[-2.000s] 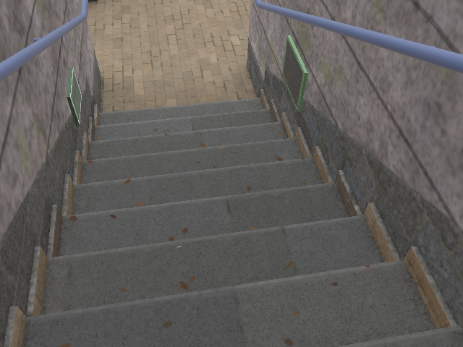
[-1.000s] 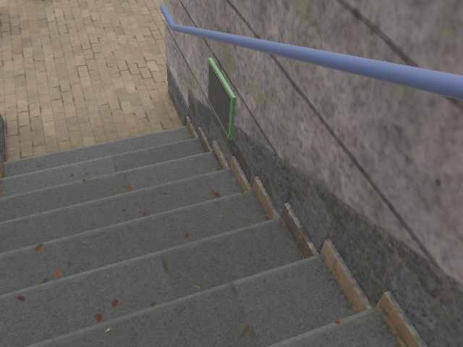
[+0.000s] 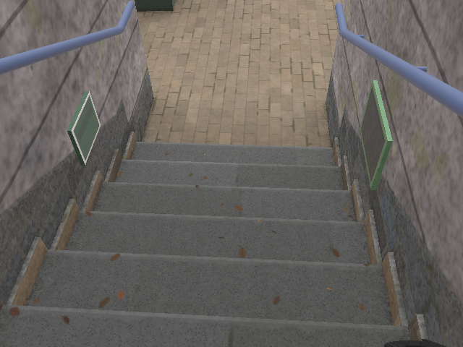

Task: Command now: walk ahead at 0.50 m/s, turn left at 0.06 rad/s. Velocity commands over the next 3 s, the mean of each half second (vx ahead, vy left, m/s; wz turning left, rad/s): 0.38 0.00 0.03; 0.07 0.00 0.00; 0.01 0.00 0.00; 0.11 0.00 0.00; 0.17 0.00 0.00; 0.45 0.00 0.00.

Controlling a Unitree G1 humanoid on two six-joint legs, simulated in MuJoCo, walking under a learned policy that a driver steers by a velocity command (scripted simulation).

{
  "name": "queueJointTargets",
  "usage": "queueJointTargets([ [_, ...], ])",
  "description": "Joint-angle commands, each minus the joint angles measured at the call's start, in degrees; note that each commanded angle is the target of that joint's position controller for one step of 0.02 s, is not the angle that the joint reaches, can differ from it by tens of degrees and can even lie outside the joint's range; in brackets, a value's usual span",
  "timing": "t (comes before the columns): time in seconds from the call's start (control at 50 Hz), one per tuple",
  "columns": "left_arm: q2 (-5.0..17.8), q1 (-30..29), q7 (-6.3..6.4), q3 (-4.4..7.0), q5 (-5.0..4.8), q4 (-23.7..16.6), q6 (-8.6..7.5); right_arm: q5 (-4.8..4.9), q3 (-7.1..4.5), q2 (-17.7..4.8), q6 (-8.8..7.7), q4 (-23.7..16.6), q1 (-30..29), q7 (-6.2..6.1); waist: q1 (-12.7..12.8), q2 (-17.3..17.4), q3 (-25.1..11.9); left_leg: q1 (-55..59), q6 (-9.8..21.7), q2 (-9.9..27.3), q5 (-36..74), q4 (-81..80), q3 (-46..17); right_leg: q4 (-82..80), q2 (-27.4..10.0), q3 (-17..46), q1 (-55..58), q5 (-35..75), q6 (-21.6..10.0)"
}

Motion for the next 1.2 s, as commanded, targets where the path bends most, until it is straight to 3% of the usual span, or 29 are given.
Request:
queueJointTargets([
  [0.02, 6.8, 3.6, 1.39, 1.21, 0.65, -0.5, 0.14, 1.62, -0.09, -1.2, -1.70, -6.7, -11.9, -0.72, 3.9, -6.6, 11.5, -6.8, -1.4, 2.1, -3.4, -10.5, 2.0, -6.4, -10.7, 17.6, -0.8, 26.8, -8.1],
  [0.08, 5.8, 4.1, 1.76, 1.26, 0.96, 0.9, 0.70, 2.59, -0.26, -1.4, -1.07, -3.5, -2.3, -1.52, 1.5, -3.7, 8.0, 10.6, 1.1, 2.6, -7.0, -15.7, 5.0, 5.5, -10.6, 13.9, -4.8, 39.0, -7.0],
  [0.12, 7.7, 3.9, 0.17, 1.88, 0.23, 0.7, 0.10, 1.41, -0.90, -2.3, -0.37, 3.8, 14.3, -2.70, -6.1, 0.1, 0.5, 30.6, 2.6, 2.6, -6.4, -21.1, 5.9, 27.3, -7.8, 10.2, -8.2, 37.1, -7.0],
  [0.14, 7.1, 5.7, -0.92, 2.39, -0.61, 1.6, -0.55, -0.07, -2.42, -7.3, 0.29, 7.4, 23.9, -2.80, -9.0, 5.5, -7.2, 49.5, 4.8, 6.7, 8.3, -6.6, 5.0, 46.6, -2.2, 2.9, -21.3, 13.1, -4.0],
  [0.16, 6.8, 11.4, -0.09, 2.11, -3.64, 1.3, -0.64, 0.51, -2.85, -9.5, 0.38, 6.9, 28.8, -2.51, -9.5, 7.5, -21.4, 71.0, 12.6, 20.0, 25.6, 13.2, -7.8, 71.8, -0.8, 3.5, -37.9, -14.8, -0.9],
  [0.18, 10.8, 6.7, 0.59, 1.99, -4.51, -2.2, -0.80, 2.54, -3.15, -10.8, 0.15, 6.4, 30.7, -2.36, -14.0, 4.5, -27.9, 75.6, 19.4, 25.5, 3.0, 5.1, -20.0, 77.2, -2.4, 4.3, -49.7, -11.1, -1.0],
  [0.2, 10.1, -3.6, 0.52, 1.61, -3.54, -5.7, -0.65, 3.05, -3.01, -9.2, 0.42, 5.5, 27.3, -3.37, -15.1, 4.8, -22.9, 66.5, 19.6, 24.2, -26.0, -7.7, -22.5, 70.2, -4.6, 1.6, -54.5, -2.3, -0.3],
  [0.22, 9.5, -11.3, -0.10, 1.90, -1.60, -6.6, -0.15, 2.51, -1.82, -4.6, 1.15, 4.8, 22.4, -4.54, -13.2, -1.2, -10.8, 52.7, 15.9, 18.8, -31.0, -13.5, -17.2, 61.4, -5.9, 0.4, -53.9, 4.8, -0.1],
  [0.24, 8.4, -11.3, -0.65, 2.01, -0.66, -6.9, 0.73, 1.28, -1.77, -5.5, -0.07, 5.4, 21.6, -4.97, -11.4, 0.2, -4.8, 39.0, 18.2, 20.8, -23.7, -14.6, -18.0, 58.1, -6.4, 2.9, -47.4, 9.6, -0.3],
  [0.28, 6.3, -10.2, -0.92, 1.77, 0.63, -4.8, 2.64, 0.89, -0.34, -2.3, -2.35, 6.0, 19.0, -4.45, -5.3, -7.4, 4.3, 17.3, 14.3, 16.4, -7.6, -12.8, -10.7, 38.9, -8.5, 8.6, -36.0, 18.2, -0.3],
  [0.32, 3.5, -8.2, -1.99, 1.55, 0.59, -3.1, 3.19, 2.02, -0.08, -2.8, -4.08, 6.9, 19.5, -4.10, -2.8, -4.0, 3.2, 12.2, 12.3, 10.5, -4.4, -14.8, -4.5, 19.4, -8.9, 6.4, -28.3, 27.2, 1.4],
  [0.36, 4.8, -10.5, -2.97, 1.81, 1.50, -2.7, 3.35, 2.21, -0.27, -4.3, -3.33, 8.3, 21.5, -4.61, -3.2, 2.4, -1.1, 13.3, 12.5, 10.9, 9.3, -12.7, -2.8, 13.7, -7.7, 2.8, -21.4, 32.1, 2.3],
  [0.38, 5.2, -7.8, -3.43, 1.77, 0.66, -1.4, 3.63, 1.72, -0.50, -5.0, -2.86, 8.0, 21.6, -4.45, -2.3, 3.8, -4.8, 14.0, 12.0, 10.4, 9.5, -10.3, -1.6, 16.6, -6.7, 2.1, -18.4, 39.0, 1.7],
  [0.46, 8.0, -24.8, -4.13, 2.50, 0.30, -6.5, 3.78, 2.26, 0.96, -2.2, -1.70, 11.0, 30.2, -5.38, -8.4, 2.0, 2.4, 27.6, 12.4, 10.2, -16.6, -6.7, -8.3, 8.8, -9.6, 7.5, -38.9, 47.6, 0.4],
  [0.5, 8.5, -28.2, -3.93, 2.75, 0.78, -7.5, 3.27, 1.26, 0.40, -4.7, -1.52, 12.1, 33.9, -6.02, -10.7, -0.3, 3.6, 31.9, 14.0, 12.0, -15.7, -2.9, -11.8, 6.1, -9.0, 8.8, -44.0, 46.4, 0.6],
  [0.56, 7.5, -28.8, -4.30, 2.84, 0.80, -7.2, 2.31, 0.77, 1.09, -3.4, -1.33, 12.3, 35.3, -6.44, -11.1, 0.9, 3.6, 26.4, 13.7, 10.9, -16.1, 1.6, -10.0, 2.4, -8.5, 7.2, -38.1, 48.7, 1.4],
  [0.62, 7.1, -33.3, -3.79, 2.47, -0.26, -8.5, 2.02, 0.83, 1.08, -4.2, -1.80, 10.1, 30.1, -7.08, -11.6, -2.4, 7.0, 12.9, 10.0, 8.3, -41.6, 3.2, -9.0, -9.8, -8.0, 4.1, -26.5, 61.1, 2.5],
  [0.68, 7.1, -30.0, -3.53, 2.50, -3.26, -7.4, 1.87, 0.09, 0.46, -3.5, -2.09, 11.4, 31.0, -6.94, -14.4, -1.1, 8.3, 13.1, 8.2, 5.5, -48.0, 8.8, -6.0, -30.9, -11.1, 3.6, -13.1, 69.7, 5.3],
  [0.74, 14.1, -13.5, -2.86, 4.58, -1.78, -1.4, 0.30, 0.88, -0.07, -4.0, -1.25, 12.9, 34.1, -6.22, -10.5, -5.3, 2.6, 13.5, 6.6, -0.8, -43.5, 27.1, -1.2, -36.0, -10.8, -2.9, 5.6, 66.0, 6.0],
  [0.76, 16.6, -7.1, -3.42, 4.87, -0.83, 1.5, -0.04, 1.98, -0.19, -2.2, -1.25, 13.2, 36.7, -6.03, -9.4, -8.2, 0.8, 8.3, 6.1, -3.3, -52.6, 36.5, 1.6, -30.8, -13.8, -1.1, 13.9, 75.7, 5.7],
  [0.78, 19.0, -2.8, -4.29, 5.18, 0.77, 2.6, -0.72, 3.95, -0.01, 2.4, -1.37, 13.6, 42.3, -7.03, -10.4, -16.6, -4.5, -5.2, 4.2, -7.2, -80.7, 53.9, 5.0, -11.9, -22.3, 4.6, 27.1, 108.0, 1.4],
  [0.8, 17.2, -1.0, -4.83, 5.10, -1.14, 2.0, 0.14, 4.95, 0.28, 2.0, -0.97, 14.7, 44.2, -8.43, -8.7, -19.5, -11.2, -12.5, 4.0, -5.8, -87.4, 68.9, 6.4, -8.1, -28.4, 11.3, 30.6, 99.0, -4.3],
  [0.82, 13.8, -3.1, -5.11, 3.96, -3.07, -0.4, 1.03, 3.84, 0.15, -0.8, -0.48, 14.2, 41.1, -8.52, -8.0, -13.8, -13.3, -14.6, 3.4, -3.5, -81.2, 74.3, 6.0, -13.4, -30.7, 17.5, 23.9, 80.9, -7.0],
  [0.86, 12.7, -13.1, -1.71, 2.87, -4.04, -4.3, 1.84, 1.68, 0.28, -1.8, 0.54, 9.9, 27.1, -6.82, -7.7, -12.0, -7.0, -15.9, 1.4, -1.0, -63.8, 68.3, 8.4, -29.0, -30.9, 24.3, 7.4, 37.6, -13.8],
  [0.92, 13.9, -15.4, 0.58, 2.52, -1.30, -5.2, 2.17, 0.13, 1.00, -0.9, 3.55, 7.1, 19.2, -6.91, -8.1, -9.3, -1.9, -6.8, 1.4, -3.1, -59.2, 72.6, 9.9, -31.8, -26.7, 17.9, -11.6, 43.1, -13.4],
  [0.98, 11.0, -14.2, 0.79, 1.35, -1.27, -5.6, 1.67, 0.50, 1.66, 0.1, 4.71, 5.8, 19.5, -7.95, -9.8, -5.1, -2.1, -9.5, 1.0, -4.3, -50.0, 69.7, 7.1, -28.5, -21.6, 13.1, -13.2, 43.5, -12.9],
  [1.02, 8.2, -11.1, 1.34, 0.17, -1.80, -4.3, 1.30, -0.07, 1.92, 0.5, 4.15, 4.6, 17.7, -7.34, -8.5, -8.7, -2.0, -16.5, -0.4, -5.8, -45.6, 68.9, 4.2, -25.6, -20.1, 14.0, -8.7, 38.1, -11.9],
  [1.12, 11.6, -7.7, 1.34, 1.49, -1.19, -6.1, 1.19, -1.05, 2.02, -0.3, 3.92, -2.0, 8.6, -7.64, -4.8, -8.6, -4.2, -24.5, -3.2, -7.4, -49.5, 74.5, 2.8, -26.6, -22.4, 19.9, -3.2, 25.5, -14.8],
  [1.2, 10.6, -7.9, 1.57, 1.69, -1.96, -8.4, 1.97, 0.47, 2.21, 0.5, 5.06, -6.9, 3.9, -7.18, -4.3, -10.2, -0.4, -25.1, -5.6, -5.8, -49.7, 78.2, 3.7, -30.8, -21.8, 20.7, -8.4, 11.8, -13.4],
])
Next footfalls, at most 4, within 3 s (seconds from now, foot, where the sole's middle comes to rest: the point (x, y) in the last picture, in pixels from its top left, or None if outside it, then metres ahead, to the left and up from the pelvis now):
0.12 left None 0.25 0.11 -0.87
0.76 right None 0.50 -0.13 -1.02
1.40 left None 0.27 0.14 -0.87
2.18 right None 0.52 0.00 -1.02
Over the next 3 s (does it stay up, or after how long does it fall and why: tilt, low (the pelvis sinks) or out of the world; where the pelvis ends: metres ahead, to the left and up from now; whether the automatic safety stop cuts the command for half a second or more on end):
stays up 0.61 0.17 -0.25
